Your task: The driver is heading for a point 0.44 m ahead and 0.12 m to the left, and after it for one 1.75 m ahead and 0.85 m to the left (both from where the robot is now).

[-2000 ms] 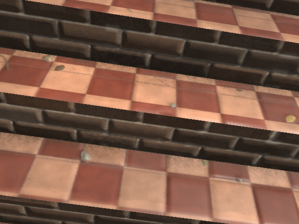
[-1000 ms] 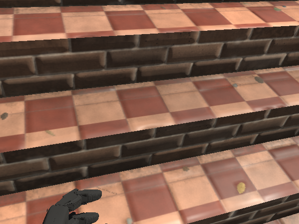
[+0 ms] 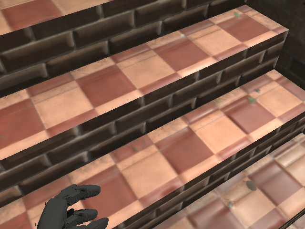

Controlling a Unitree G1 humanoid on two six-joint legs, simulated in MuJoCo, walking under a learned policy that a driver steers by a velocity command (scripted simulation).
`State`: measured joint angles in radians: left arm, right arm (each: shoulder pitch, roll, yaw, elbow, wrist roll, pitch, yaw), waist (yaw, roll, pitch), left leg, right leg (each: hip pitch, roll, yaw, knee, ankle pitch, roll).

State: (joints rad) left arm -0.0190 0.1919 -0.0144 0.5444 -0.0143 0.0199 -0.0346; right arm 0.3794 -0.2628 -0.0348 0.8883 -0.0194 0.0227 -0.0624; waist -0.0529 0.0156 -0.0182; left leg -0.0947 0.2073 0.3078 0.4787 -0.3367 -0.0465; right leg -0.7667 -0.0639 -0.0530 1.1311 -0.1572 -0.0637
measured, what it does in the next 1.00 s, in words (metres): climbs: right foot, then left foot 0.20 m higher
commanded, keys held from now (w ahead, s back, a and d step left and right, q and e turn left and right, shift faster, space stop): q+shift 0.50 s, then w+q+shift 0.08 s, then w+e+shift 0.38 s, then e+shift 0.02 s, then q+shift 0.02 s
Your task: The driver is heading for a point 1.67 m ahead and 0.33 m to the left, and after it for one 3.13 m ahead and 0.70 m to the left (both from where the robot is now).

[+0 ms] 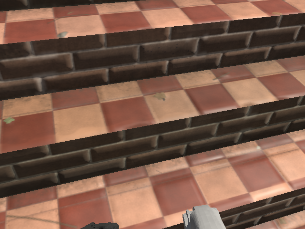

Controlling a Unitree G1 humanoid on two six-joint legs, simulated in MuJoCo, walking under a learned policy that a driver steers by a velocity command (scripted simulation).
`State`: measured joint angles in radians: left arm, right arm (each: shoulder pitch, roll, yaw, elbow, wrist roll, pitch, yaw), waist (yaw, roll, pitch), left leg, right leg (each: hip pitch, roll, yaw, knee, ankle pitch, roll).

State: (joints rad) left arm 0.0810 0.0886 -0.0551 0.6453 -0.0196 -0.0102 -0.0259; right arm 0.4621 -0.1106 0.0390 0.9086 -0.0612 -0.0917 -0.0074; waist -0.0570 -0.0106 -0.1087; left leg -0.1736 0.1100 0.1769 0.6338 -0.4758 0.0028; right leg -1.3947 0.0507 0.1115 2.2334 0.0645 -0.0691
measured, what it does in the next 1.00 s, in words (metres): climbs, turning left: right foot 0.20 m higher, then left foot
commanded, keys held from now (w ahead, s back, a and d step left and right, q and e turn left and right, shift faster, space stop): q+shift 0.72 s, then shift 0.06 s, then e+shift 0.22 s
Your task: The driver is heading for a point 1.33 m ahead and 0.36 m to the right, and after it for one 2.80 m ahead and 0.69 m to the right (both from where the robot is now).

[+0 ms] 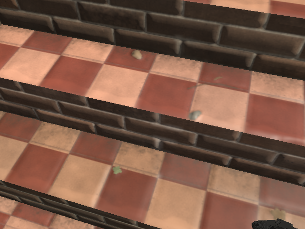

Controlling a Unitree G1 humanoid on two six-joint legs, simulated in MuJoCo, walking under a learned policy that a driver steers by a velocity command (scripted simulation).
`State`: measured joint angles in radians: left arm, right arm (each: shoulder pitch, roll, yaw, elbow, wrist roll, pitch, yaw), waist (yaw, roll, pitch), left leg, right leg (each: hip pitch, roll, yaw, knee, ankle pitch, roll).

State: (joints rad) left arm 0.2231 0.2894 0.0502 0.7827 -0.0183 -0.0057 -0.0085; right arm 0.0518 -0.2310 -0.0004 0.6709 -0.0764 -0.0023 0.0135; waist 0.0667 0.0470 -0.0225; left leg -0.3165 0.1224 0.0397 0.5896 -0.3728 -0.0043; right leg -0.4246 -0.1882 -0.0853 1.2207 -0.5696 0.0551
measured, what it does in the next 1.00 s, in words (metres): climbs, turning right: right foot 0.20 m higher, then left foot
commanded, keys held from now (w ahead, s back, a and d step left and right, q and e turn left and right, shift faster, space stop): e+shift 0.56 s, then shift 0.04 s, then q+shift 0.40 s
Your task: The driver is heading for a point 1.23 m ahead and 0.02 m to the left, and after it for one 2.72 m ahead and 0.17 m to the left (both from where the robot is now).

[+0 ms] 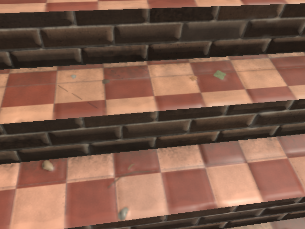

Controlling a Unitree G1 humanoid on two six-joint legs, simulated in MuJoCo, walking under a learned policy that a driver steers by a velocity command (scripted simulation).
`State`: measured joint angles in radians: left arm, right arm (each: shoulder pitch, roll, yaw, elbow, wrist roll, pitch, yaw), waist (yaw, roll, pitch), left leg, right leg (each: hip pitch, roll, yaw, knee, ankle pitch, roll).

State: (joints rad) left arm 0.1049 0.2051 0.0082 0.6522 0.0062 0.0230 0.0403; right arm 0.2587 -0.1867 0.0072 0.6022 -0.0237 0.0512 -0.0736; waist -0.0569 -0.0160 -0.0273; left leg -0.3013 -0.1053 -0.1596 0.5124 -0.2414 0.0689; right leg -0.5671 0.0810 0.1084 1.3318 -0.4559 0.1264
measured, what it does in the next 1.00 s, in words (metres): climbs: right foot, then left foot 0.20 m higher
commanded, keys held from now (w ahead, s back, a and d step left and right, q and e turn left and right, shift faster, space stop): q+shift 0.20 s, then shift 0.06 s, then w+shift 0.02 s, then w+e+shift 0.58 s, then w+shift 0.02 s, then w+q+shift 0.12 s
